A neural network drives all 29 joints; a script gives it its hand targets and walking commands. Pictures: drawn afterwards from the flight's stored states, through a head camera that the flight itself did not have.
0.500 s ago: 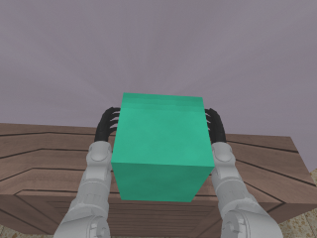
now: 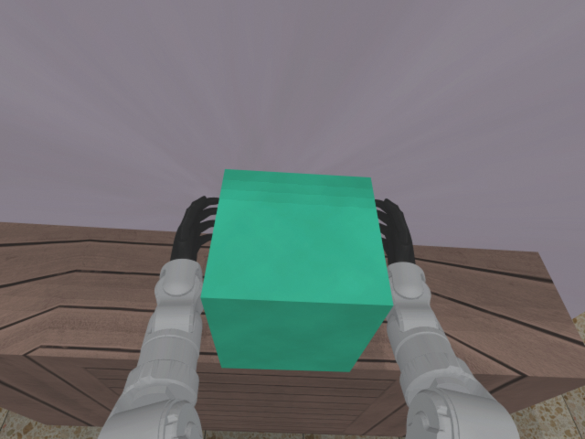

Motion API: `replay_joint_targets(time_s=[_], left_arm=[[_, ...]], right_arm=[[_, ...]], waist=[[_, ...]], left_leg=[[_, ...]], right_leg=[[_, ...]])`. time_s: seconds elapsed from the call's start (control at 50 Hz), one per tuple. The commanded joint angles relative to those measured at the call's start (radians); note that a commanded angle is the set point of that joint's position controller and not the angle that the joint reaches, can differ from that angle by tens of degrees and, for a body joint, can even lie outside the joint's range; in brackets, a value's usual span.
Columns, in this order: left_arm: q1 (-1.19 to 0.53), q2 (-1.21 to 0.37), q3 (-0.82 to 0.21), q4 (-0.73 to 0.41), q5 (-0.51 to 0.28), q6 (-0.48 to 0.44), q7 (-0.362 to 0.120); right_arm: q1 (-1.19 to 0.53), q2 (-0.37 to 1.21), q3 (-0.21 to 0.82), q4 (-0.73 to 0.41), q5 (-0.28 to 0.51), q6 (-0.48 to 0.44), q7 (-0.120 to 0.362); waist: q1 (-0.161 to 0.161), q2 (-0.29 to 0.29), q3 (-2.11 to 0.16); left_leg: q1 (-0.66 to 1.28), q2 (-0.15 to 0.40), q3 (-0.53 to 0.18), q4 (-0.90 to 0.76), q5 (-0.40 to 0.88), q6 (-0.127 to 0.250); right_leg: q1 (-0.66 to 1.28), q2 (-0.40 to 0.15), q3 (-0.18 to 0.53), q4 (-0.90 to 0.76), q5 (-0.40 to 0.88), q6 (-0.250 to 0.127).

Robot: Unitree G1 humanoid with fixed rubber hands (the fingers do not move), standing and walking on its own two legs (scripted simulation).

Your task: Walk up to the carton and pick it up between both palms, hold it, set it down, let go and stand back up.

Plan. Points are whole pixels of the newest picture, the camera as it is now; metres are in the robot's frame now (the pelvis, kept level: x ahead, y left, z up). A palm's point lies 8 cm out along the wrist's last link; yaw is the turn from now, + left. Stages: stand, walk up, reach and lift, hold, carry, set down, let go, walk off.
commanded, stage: reach and lift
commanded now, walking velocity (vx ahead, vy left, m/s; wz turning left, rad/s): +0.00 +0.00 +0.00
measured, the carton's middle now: (291, 278) +0.35 +0.05 -0.01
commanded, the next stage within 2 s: none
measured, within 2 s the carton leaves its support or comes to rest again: leaves its support in 0.46 s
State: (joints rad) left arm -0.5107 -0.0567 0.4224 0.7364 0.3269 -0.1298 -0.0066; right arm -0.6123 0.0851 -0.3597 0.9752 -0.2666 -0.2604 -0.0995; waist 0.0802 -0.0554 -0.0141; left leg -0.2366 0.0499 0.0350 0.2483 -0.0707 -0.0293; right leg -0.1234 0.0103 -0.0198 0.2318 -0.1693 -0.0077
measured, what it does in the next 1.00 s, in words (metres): stands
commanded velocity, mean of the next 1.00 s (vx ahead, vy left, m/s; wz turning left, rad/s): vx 0.00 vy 0.00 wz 0.00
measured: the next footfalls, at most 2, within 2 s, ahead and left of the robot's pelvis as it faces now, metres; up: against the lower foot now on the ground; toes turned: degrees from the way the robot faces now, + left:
none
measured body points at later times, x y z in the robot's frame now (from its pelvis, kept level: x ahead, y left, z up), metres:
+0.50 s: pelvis -0.01 +0.00 +0.00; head +0.02 +0.02 +0.45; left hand +0.36 +0.20 +0.05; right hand +0.39 -0.10 +0.06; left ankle +0.03 +0.14 -0.75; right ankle -0.04 -0.11 -0.75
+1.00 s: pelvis -0.01 +0.00 +0.00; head +0.02 +0.03 +0.45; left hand +0.38 +0.19 +0.07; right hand +0.40 -0.11 +0.08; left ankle +0.03 +0.13 -0.75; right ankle -0.04 -0.11 -0.75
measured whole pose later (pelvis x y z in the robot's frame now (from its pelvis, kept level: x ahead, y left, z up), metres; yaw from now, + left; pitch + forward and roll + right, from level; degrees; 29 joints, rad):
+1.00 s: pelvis -0.01 +0.00 +0.00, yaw +0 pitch +5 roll -1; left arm -0.55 -0.03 0.32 0.68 0.25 -0.09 0.05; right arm -0.64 0.01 -0.19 0.98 -0.08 -0.32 -0.16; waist 0.05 -0.07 -0.05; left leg -0.27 0.06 0.06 0.24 -0.05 -0.03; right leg -0.15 0.01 -0.03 0.22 -0.15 -0.01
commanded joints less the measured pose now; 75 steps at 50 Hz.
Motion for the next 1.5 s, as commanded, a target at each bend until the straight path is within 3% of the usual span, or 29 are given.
replay_joint_targets(time_s=[0.0,0.18,0.42,0.52,0.64,0.76,0.82,0.88,0.98,1.08,1.16,1.24,1.34,1.36,1.48], left_arm=[[-0.48,-0.531,-0.33,-0.038,0.018,-0.031,-0.097],[-0.486,-0.547,-0.348,-0.039,0.017,-0.023,-0.088],[-0.554,-0.578,-0.391,-0.05,0.005,-0.122,-0.07],[-0.584,-0.566,-0.387,-0.037,0.009,-0.139,-0.07],[-0.633,-0.538,-0.363,-0.017,0.006,-0.099,-0.074],[-0.665,-0.552,-0.399,-0.035,-0.015,-0.077,-0.056],[-0.66,-0.564,-0.44,-0.074,-0.037,-0.066,-0.05],[-0.623,-0.576,-0.485,-0.126,-0.057,-0.038,-0.048],[-0.572,-0.571,-0.529,-0.22,-0.078,0.054,-0.063],[-0.544,-0.587,-0.611,-0.375,-0.116,0.182,-0.075],[-0.507,-0.569,-0.647,-0.466,-0.129,0.308,-0.096],[-0.542,-0.56,-0.669,-0.537,-0.145,0.377,-0.111],[-0.539,-0.531,-0.637,-0.526,-0.135,0.466,-0.131],[-0.539,-0.505,-0.625,-0.514,-0.141,0.492,-0.141],[-0.587,-0.505,-0.598,-0.547,-0.135,0.566,-0.151]], right_arm=[[-0.435,0.524,0.317,-0.04,-0.051,-0.074,0.122],[-0.445,0.524,0.325,-0.044,-0.039,-0.08,0.114],[-0.512,0.533,0.377,-0.039,-0.045,-0.211,0.091],[-0.525,0.516,0.385,-0.005,-0.055,-0.242,0.083],[-0.539,0.503,0.349,0.02,-0.059,-0.203,0.081],[-0.577,0.502,0.381,-0.011,-0.021,-0.18,0.084],[-0.577,0.502,0.427,-0.048,0.014,-0.169,0.08],[-0.567,0.502,0.506,-0.104,0.074,-0.147,0.074],[-0.527,0.497,0.593,-0.178,0.165,-0.066,0.05],[-0.546,0.489,0.674,-0.353,0.26,0.021,0.019],[-0.536,0.465,0.708,-0.445,0.326,0.115,-0.003],[-0.585,0.457,0.721,-0.532,0.357,0.164,-0.009],[-0.626,0.439,0.689,-0.563,0.367,0.231,-0.003],[-0.636,0.431,0.693,-0.617,0.359,0.245,-0.009],[-0.695,0.423,0.661,-0.606,0.38,0.303,0.003]], waist=[[0.005,0.059,-0.387],[0.0,0.072,-0.406],[-0.007,0.068,-0.523],[-0.01,0.042,-0.494],[-0.004,0.035,-0.435],[-0.002,0.069,-0.503],[-0.008,0.081,-0.564],[-0.011,0.087,-0.6],[-0.035,0.061,-0.535],[-0.062,0.059,-0.522],[-0.085,0.055,-0.434],[-0.095,0.069,-0.425],[-0.096,0.065,-0.351],[-0.118,0.041,-0.352],[-0.119,0.06,-0.332]], left_leg=[[0.249,-0.05,0.116,0.048,0.315,-0.011],[0.275,-0.046,0.11,0.057,0.342,-0.014],[0.287,-0.037,0.1,0.083,0.437,-0.027],[0.288,-0.037,0.102,0.056,0.36,-0.012],[0.26,-0.043,0.119,0.01,0.182,0.014],[0.295,-0.043,0.117,0.035,0.235,0.005],[0.327,-0.043,0.107,0.06,0.318,-0.004],[0.364,-0.042,0.09,0.089,0.419,-0.012],[0.382,-0.047,0.063,0.101,0.459,-0.01],[0.423,-0.055,0.038,0.121,0.495,-0.019],[0.428,-0.064,0.025,0.112,0.426,-0.017],[0.422,-0.072,0.02,0.107,0.367,-0.015],[0.398,-0.078,0.021,0.074,0.217,0.004],[0.382,-0.082,0.016,0.076,0.161,0.025],[0.377,-0.077,0.017,0.057,0.099,0.028]], right_leg=[[0.031,0.021,-0.055,-0.026,0.144,0.033],[0.005,0.026,-0.059,-0.037,0.129,0.025],[0.042,0.027,-0.072,-0.004,0.307,0.027],[0.016,0.019,-0.071,-0.022,0.238,0.033],[-0.032,0.0,-0.06,-0.058,0.027,0.028],[-0.043,0.008,-0.061,-0.048,0.057,0.02],[-0.03,0.016,-0.063,-0.034,0.14,0.021],[-0.01,0.027,-0.062,-0.021,0.238,0.022],[0.032,0.028,-0.052,-0.014,0.317,0.035],[0.058,0.034,-0.05,-0.01,0.352,0.039],[0.062,0.033,-0.053,-0.017,0.289,0.046],[0.065,0.028,-0.054,-0.009,0.257,0.053],[0.047,0.019,-0.057,-0.016,0.136,0.059],[0.093,0.006,-0.036,-0.018,0.174,0.062],[0.072,0.014,-0.054,-0.001,0.137,0.064]])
